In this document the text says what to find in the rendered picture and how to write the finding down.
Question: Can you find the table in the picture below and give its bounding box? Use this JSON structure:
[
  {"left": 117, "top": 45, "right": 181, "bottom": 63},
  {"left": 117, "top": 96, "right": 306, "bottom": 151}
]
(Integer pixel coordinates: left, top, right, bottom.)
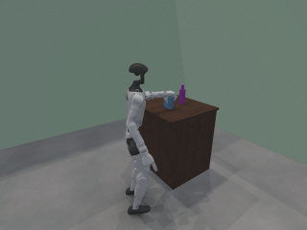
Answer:
[{"left": 138, "top": 95, "right": 219, "bottom": 189}]

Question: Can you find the sponge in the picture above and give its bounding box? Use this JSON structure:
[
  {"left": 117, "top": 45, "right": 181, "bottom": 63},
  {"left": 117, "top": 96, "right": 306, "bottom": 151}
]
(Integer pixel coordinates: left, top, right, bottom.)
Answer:
[{"left": 163, "top": 96, "right": 175, "bottom": 110}]

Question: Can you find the right robot hand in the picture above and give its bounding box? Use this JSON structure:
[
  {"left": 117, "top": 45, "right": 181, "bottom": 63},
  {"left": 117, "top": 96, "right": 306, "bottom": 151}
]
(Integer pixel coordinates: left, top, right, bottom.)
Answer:
[{"left": 141, "top": 153, "right": 158, "bottom": 175}]

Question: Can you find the left robot foot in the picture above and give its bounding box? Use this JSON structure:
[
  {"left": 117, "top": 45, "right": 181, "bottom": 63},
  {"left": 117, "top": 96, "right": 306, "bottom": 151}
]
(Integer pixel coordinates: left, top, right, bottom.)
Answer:
[{"left": 126, "top": 187, "right": 134, "bottom": 196}]

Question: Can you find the robot right upper arm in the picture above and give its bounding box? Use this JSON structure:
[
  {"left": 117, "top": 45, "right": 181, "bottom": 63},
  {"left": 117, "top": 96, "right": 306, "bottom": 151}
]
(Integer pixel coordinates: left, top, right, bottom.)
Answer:
[{"left": 126, "top": 92, "right": 144, "bottom": 129}]

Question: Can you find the left robot forearm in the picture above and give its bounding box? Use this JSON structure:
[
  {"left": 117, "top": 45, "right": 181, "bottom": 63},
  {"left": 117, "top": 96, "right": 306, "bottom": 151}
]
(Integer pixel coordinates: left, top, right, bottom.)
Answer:
[{"left": 150, "top": 91, "right": 168, "bottom": 99}]

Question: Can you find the left robot hand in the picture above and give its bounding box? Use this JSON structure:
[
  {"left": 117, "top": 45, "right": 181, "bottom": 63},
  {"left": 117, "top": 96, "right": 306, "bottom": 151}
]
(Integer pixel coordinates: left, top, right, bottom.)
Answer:
[{"left": 164, "top": 90, "right": 177, "bottom": 103}]

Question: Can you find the robot left upper arm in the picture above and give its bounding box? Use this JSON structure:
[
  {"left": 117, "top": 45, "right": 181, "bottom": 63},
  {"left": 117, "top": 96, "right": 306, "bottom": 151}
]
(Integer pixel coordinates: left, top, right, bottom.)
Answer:
[{"left": 139, "top": 86, "right": 152, "bottom": 101}]

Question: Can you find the robot right thigh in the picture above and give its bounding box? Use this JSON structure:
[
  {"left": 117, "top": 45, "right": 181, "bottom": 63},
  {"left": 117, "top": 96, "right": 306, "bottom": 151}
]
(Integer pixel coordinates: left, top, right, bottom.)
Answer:
[{"left": 128, "top": 139, "right": 151, "bottom": 183}]

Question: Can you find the right robot forearm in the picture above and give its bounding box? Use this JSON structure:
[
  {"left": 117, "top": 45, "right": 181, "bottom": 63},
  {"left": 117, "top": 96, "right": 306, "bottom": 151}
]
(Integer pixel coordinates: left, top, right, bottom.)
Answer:
[{"left": 128, "top": 122, "right": 149, "bottom": 155}]

